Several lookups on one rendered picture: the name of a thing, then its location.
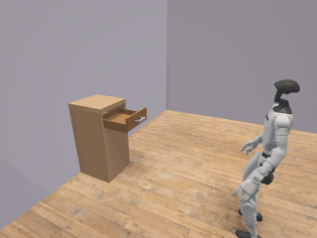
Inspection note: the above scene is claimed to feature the left robot shin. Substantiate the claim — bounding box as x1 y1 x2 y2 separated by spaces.
239 202 258 238

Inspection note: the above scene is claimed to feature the left robot upper arm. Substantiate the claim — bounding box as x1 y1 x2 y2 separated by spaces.
270 114 290 159

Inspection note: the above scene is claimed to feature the robot left forearm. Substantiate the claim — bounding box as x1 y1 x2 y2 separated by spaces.
250 149 284 184

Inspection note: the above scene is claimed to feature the robot right hand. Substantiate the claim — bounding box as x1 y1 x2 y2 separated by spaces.
240 140 258 155

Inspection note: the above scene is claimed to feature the cabinet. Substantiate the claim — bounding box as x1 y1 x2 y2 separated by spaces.
68 94 130 183

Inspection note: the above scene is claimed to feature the handle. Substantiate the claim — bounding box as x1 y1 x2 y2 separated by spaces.
135 117 147 123

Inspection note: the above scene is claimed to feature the robot left hand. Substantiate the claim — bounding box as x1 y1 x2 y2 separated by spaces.
232 178 257 202

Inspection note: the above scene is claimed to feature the right robot shin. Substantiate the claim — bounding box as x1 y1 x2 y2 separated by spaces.
252 195 258 215

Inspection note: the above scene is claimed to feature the drawer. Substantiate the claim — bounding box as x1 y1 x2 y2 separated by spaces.
102 107 147 133

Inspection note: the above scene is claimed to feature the robot shin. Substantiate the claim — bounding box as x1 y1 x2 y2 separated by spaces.
239 202 258 238
252 195 258 215

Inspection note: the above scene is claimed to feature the robot right forearm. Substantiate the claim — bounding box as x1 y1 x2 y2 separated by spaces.
253 132 264 145

